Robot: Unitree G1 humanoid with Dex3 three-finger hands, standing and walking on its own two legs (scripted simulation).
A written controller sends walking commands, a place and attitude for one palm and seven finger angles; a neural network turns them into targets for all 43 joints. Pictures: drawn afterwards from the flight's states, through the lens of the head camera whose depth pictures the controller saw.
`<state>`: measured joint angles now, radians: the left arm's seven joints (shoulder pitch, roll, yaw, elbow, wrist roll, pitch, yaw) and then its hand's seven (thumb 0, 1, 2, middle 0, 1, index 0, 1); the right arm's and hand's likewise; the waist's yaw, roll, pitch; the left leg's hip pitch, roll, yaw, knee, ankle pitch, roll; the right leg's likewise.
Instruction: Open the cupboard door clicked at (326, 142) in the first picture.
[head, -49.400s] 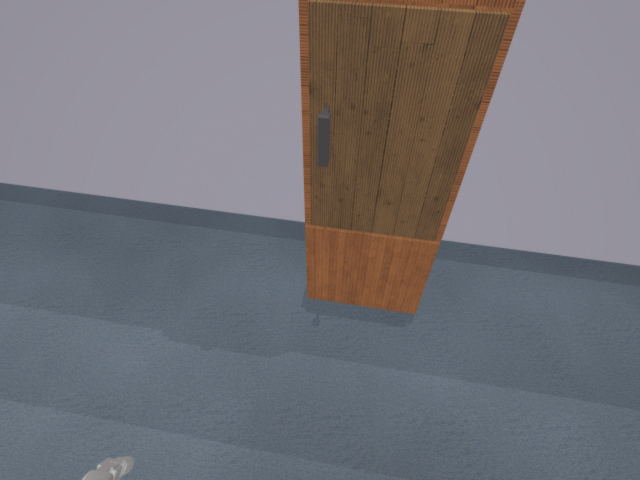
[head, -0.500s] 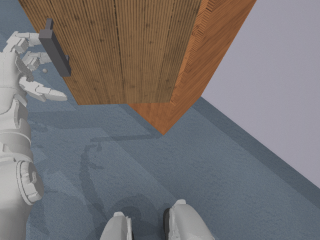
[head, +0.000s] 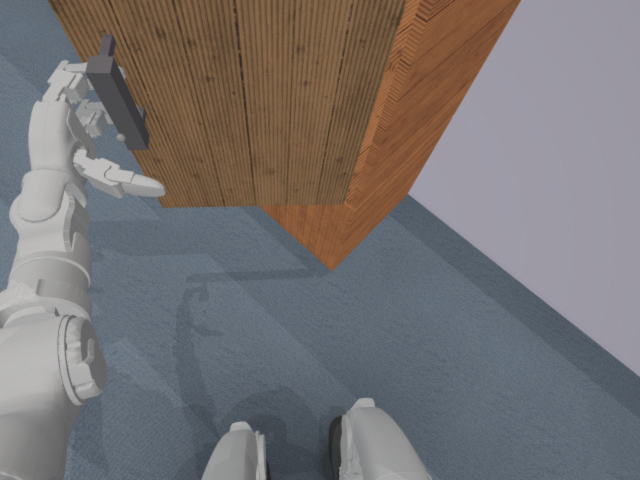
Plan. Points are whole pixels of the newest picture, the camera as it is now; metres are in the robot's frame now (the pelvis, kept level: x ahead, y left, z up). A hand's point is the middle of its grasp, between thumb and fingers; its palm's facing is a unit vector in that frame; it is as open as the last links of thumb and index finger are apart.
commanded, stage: slide the fingers in behind the handle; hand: left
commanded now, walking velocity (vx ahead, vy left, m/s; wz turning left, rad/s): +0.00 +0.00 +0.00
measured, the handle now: (124, 95) +0.57 +0.21 +0.06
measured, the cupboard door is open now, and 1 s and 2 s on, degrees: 47 47 78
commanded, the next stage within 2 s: close the thumb around the handle in 0.44 s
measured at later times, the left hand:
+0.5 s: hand (139, 134) +0.51 +0.19 +0.06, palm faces +0.03 -1.00 -0.04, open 14.0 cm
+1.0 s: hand (137, 134) +0.51 +0.19 +0.06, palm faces +0.03 -1.00 -0.03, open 8.5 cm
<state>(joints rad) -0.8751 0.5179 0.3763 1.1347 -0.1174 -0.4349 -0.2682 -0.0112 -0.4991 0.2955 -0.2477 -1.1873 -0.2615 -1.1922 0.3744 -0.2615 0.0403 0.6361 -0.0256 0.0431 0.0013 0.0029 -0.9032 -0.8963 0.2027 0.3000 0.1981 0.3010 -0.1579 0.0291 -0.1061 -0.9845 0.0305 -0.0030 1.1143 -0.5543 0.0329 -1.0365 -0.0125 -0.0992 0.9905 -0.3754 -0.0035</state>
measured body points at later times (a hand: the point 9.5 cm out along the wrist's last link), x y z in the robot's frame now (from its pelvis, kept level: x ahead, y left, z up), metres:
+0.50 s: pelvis +0.00 +0.00 +0.00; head +0.15 +0.01 +0.42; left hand +0.50 +0.24 +0.06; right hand +0.01 -0.26 -0.11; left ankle -0.02 +0.09 -0.66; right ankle +0.05 -0.13 -0.66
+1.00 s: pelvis +0.00 +0.00 +0.00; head +0.15 +0.01 +0.43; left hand +0.50 +0.24 +0.06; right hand +0.01 -0.27 -0.11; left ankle -0.02 +0.09 -0.66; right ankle +0.04 -0.13 -0.66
